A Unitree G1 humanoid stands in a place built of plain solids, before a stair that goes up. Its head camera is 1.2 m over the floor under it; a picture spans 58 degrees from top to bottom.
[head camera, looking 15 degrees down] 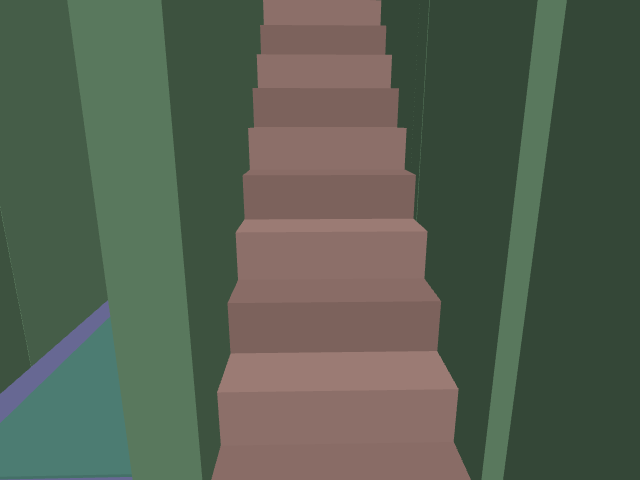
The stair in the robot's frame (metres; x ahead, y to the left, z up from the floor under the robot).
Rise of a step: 0.20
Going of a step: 0.24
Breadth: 0.76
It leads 1 degrees to the left of straight ahead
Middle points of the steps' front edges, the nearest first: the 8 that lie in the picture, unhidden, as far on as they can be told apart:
1.19 -0.06 0.39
1.42 -0.05 0.59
1.66 -0.05 0.79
1.90 -0.04 0.99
2.14 -0.04 1.18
2.37 -0.03 1.38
2.61 -0.03 1.58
2.85 -0.02 1.77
